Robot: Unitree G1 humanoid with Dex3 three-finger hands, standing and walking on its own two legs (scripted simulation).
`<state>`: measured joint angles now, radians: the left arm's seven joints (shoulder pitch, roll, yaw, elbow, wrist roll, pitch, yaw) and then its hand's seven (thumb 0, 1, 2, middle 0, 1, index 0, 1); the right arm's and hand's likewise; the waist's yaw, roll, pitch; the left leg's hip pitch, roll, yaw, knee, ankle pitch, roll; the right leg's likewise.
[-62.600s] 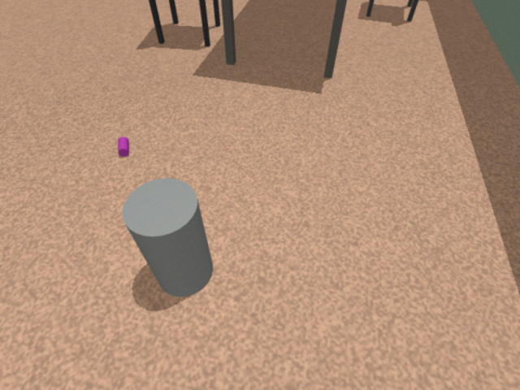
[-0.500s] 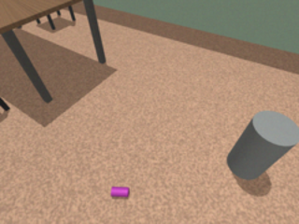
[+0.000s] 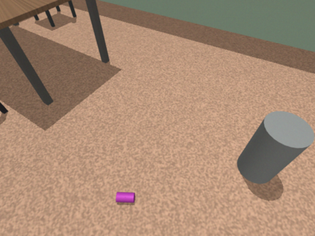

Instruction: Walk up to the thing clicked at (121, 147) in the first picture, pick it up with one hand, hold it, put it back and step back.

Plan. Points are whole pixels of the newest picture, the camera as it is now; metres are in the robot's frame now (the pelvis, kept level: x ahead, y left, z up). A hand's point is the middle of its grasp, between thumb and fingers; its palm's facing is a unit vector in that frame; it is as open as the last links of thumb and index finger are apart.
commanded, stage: step back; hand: left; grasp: from above
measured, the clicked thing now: (125, 197) +0.45 +0.22 -0.75
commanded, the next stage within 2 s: none
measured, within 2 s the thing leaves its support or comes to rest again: neither
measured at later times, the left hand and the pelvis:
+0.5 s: hand out of the picture +0.05 +0.31 -0.18, palm faces -0.07 -0.93 -0.35, open 7.3 cm; pelvis -0.08 +0.05 -0.02, yaw -2 degrees
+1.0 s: hand out of the picture -0.07 +0.30 -0.15, palm faces -0.01 -0.91 -0.41, open 7.3 cm; pelvis -0.21 +0.04 -0.02, yaw +0 degrees
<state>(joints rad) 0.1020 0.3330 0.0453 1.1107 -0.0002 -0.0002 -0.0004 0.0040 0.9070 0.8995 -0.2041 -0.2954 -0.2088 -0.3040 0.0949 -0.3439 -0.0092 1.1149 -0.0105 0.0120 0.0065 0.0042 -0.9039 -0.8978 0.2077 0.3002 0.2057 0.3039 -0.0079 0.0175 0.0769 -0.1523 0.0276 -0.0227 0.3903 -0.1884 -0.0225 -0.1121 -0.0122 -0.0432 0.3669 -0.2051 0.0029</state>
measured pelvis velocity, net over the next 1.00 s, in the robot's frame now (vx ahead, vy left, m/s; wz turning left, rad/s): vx -0.21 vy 0.04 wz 0.01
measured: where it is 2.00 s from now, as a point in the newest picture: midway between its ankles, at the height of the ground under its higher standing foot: outside the picture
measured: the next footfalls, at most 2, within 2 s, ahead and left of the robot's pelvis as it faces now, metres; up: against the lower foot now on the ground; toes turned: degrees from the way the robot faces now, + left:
right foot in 0.66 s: -0.10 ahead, -0.08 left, +0.00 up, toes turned -1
left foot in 1.04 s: -0.20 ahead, +0.17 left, +0.00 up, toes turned -2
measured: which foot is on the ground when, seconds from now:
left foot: down 0.00-0.70, up 0.72-1.00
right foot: down 0.00-0.22, up 0.24-0.64, down 0.66-1.00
